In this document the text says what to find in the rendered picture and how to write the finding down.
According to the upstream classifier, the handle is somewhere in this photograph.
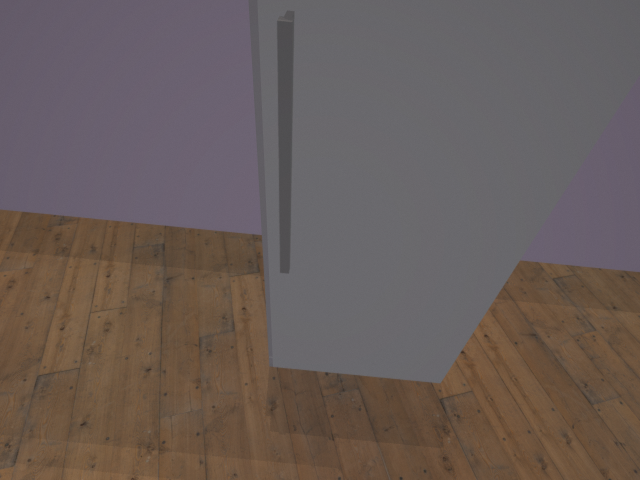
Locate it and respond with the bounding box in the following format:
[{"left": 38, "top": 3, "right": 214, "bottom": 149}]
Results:
[{"left": 277, "top": 11, "right": 294, "bottom": 274}]

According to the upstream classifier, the fridge door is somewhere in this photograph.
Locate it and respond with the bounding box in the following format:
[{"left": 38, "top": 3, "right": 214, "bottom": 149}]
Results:
[{"left": 257, "top": 0, "right": 640, "bottom": 383}]

